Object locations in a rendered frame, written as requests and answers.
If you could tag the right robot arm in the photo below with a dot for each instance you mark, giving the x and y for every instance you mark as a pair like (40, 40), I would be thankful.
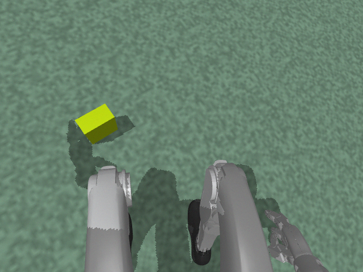
(308, 263)

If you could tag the right robot hand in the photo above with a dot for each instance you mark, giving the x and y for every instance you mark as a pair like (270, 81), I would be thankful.
(294, 244)

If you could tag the carton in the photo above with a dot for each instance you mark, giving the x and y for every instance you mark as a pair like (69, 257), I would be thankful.
(97, 123)

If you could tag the right robot foot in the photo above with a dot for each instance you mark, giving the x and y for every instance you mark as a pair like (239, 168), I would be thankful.
(200, 258)

